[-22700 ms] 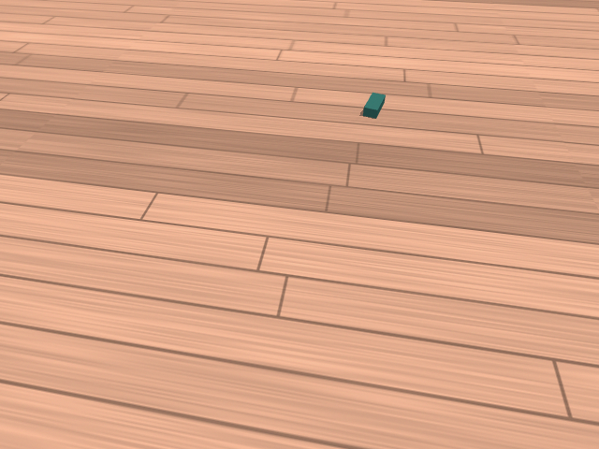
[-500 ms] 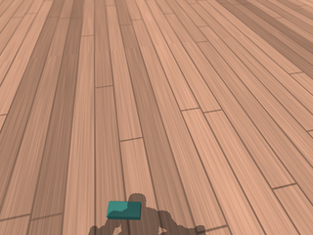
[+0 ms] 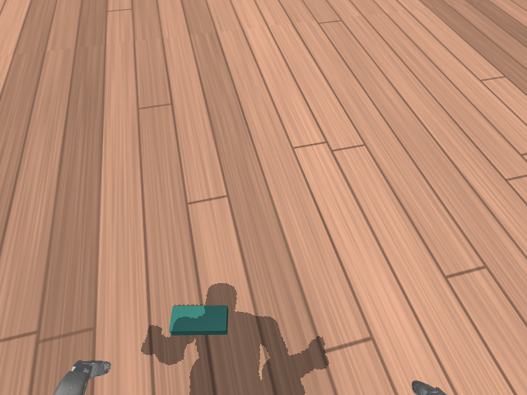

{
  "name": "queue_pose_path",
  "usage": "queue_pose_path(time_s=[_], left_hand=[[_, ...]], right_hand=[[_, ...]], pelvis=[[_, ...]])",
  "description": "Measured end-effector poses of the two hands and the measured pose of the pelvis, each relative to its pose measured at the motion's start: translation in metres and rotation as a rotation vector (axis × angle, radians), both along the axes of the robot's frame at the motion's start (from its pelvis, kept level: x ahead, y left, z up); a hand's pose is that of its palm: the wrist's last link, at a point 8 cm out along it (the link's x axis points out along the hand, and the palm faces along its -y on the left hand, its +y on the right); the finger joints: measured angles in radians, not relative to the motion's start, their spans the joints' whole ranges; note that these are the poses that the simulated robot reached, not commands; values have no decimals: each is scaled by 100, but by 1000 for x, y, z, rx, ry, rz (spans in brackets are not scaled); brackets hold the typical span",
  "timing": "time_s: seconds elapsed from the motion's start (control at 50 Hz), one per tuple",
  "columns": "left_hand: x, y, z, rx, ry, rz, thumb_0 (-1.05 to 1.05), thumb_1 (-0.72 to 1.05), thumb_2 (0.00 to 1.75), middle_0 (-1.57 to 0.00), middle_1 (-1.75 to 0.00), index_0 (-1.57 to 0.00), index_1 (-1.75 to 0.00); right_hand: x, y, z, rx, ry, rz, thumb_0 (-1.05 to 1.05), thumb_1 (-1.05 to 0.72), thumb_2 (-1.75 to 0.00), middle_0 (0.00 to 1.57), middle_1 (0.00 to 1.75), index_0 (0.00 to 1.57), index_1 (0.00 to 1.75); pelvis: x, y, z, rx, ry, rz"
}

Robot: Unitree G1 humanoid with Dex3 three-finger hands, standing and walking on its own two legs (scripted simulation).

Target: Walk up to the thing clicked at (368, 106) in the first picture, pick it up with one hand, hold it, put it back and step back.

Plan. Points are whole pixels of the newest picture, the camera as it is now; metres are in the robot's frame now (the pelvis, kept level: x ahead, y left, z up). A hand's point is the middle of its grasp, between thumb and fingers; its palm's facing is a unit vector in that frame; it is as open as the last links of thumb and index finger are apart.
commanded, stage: rise first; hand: left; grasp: from above
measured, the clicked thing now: (199, 320) +0.43 +0.21 -0.73
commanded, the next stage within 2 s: none
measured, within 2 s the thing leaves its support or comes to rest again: neither
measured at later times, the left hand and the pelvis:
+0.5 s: hand out of the picture +0.12 +0.26 -0.22, palm faces -0.18 -0.86 -0.47, open 14.2 cm; pelvis -0.01 +0.00 -0.08, yaw +0 degrees
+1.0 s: hand (141, 374) +0.23 +0.29 -0.42, palm faces -0.48 -0.44 -0.76, open 14.3 cm; pelvis -0.07 +0.00 -0.27, yaw -3 degrees
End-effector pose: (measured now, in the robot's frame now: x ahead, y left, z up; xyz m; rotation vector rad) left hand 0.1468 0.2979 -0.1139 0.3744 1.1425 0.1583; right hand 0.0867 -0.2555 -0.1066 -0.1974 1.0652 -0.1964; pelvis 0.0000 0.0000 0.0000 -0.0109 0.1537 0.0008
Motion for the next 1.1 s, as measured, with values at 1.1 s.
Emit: queue_pose_path(time_s=[1.1], left_hand=[[116, 9, -280, 531, -211, -812, 0, -58, 104, -8, -105, -7, -106]], right_hand=[[-28, -13, -323, -23, 63, 142, 1, -91, -90, 21, 30, 20, 30]], pelvis=[[-86, -3, -306, -40, 438, -41]])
